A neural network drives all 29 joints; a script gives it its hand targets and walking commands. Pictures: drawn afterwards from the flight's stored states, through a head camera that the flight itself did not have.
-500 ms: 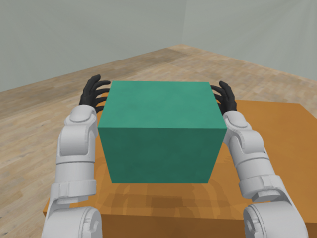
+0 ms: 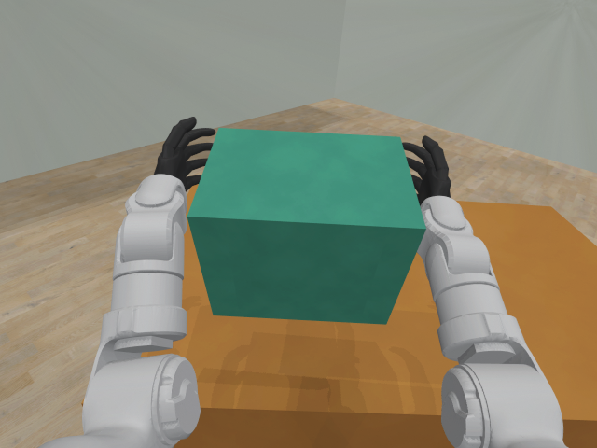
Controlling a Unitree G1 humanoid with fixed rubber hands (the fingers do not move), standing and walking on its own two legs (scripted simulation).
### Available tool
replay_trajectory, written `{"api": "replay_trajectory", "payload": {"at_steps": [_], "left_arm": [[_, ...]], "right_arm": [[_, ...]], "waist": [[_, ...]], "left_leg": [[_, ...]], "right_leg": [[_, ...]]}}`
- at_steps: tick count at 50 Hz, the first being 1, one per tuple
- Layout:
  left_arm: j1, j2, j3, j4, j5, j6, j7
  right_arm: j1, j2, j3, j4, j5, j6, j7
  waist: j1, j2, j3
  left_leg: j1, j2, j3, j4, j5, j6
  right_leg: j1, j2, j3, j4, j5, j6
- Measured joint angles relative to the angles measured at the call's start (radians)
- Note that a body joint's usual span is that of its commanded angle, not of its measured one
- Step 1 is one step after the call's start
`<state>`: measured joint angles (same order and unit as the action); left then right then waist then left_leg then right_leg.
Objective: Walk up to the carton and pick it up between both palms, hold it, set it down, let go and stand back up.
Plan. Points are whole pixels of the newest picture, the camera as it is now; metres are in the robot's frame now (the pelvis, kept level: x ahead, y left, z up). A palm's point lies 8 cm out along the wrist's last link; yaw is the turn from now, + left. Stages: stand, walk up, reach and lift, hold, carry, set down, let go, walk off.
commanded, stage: set down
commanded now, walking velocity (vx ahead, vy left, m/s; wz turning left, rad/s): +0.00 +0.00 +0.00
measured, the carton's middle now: (304, 228) +0.35 -0.01 +0.20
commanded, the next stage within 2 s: none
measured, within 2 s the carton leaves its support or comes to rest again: neither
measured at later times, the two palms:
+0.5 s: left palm (201, 214) +0.41 +0.13 +0.18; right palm (422, 242) +0.38 -0.20 +0.16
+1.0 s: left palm (196, 222) +0.43 +0.15 +0.15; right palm (409, 253) +0.38 -0.18 +0.14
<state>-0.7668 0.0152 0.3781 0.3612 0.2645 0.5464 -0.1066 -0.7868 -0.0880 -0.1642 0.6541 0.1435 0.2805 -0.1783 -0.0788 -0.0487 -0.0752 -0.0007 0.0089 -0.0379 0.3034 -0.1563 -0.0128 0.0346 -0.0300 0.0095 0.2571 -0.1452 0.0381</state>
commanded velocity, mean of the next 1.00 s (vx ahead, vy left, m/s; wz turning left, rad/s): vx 0.00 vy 0.00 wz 0.00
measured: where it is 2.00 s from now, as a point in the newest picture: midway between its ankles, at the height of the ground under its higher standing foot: outside the picture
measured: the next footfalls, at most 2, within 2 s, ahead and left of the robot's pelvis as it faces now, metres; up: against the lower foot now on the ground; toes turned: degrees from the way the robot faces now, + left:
none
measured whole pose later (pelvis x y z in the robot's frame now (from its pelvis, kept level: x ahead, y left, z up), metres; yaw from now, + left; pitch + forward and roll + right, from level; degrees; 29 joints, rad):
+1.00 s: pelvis +0.03 +0.01 +0.00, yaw +1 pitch -4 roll -1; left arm -0.67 0.11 0.20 0.57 0.15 0.28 -0.10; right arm -0.55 -0.02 -0.14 0.62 0.10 0.03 -0.23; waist -0.12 -0.08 -0.01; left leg -0.06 0.01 -0.04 0.34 -0.20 0.00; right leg 0.02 -0.04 -0.02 0.20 -0.15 0.05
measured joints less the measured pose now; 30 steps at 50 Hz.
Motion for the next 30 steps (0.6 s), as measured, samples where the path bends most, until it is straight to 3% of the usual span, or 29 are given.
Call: {"api": "replay_trajectory", "payload": {"at_steps": [4, 9, 17, 22, 30], "left_arm": [[-0.002, -0.007, 0.031, 0.047, 0.052, -0.048, -0.04], [0.053, -0.005, 0.0, 0.048, 0.041, -0.092, -0.047], [0.12, 0.036, -0.14, 0.05, -0.071, -0.192, 0.024], [0.095, 0.041, -0.158, 0.093, -0.074, -0.219, 0.046], [0.096, 0.032, -0.133, 0.112, -0.063, -0.21, 0.023]], "right_arm": [[0.012, 0.035, -0.043, 0.065, -0.058, -0.082, 0.02], [0.098, 0.067, -0.048, 0.07, -0.083, -0.173, 0.019], [0.206, 0.075, -0.039, 0.004, -0.067, -0.289, 0.012], [0.189, 0.045, -0.024, 0.007, -0.055, -0.281, 0.008], [0.196, 0.01, 0.045, -0.018, -0.012, -0.238, -0.023]], "waist": [[0.009, -0.013, 0.041], [0.02, -0.033, 0.088], [0.014, -0.045, 0.085], [-0.006, -0.039, 0.074], [-0.029, -0.013, 0.068]], "left_leg": [[0.043, -0.004, 0.003, -0.024, 0.009, 0.002], [0.042, -0.005, -0.008, -0.022, 0.01, 0.0], [-0.046, 0.005, -0.023, 0.008, -0.001, -0.009], [-0.053, 0.011, -0.015, 0.012, -0.014, -0.01], [-0.037, 0.013, 0.001, 0.013, -0.039, -0.005]], "right_leg": [[0.038, -0.006, -0.001, -0.01, 0.001, 0.002], [0.046, -0.007, -0.017, -0.017, 0.001, 0.0], [-0.017, 0.003, -0.039, -0.026, 0.006, -0.007], [-0.026, 0.007, -0.035, -0.026, -0.002, -0.008], [-0.013, 0.007, -0.024, -0.029, -0.02, -0.004]]}}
